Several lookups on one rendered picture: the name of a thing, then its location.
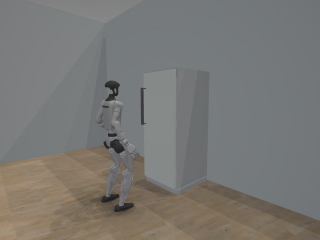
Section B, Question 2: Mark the humanoid robot head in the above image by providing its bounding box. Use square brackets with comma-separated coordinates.
[105, 80, 120, 101]

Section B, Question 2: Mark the left robot forearm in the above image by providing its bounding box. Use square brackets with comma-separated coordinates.
[97, 122, 110, 131]

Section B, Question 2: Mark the fridge door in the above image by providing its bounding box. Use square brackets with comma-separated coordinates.
[143, 69, 177, 189]

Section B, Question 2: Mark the right robot forearm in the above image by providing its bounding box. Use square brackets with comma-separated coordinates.
[114, 121, 130, 147]

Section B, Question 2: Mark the right robot upper arm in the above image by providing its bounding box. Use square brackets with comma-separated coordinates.
[111, 100, 123, 128]

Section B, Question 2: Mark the robot right foot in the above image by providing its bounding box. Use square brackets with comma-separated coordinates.
[114, 203, 134, 212]

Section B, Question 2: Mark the handle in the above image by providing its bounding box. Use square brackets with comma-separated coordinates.
[140, 88, 146, 125]

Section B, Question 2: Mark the left robot upper arm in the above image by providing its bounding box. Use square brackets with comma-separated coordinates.
[95, 100, 105, 124]

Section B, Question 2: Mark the right robot hand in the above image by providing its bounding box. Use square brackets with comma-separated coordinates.
[125, 144, 140, 161]

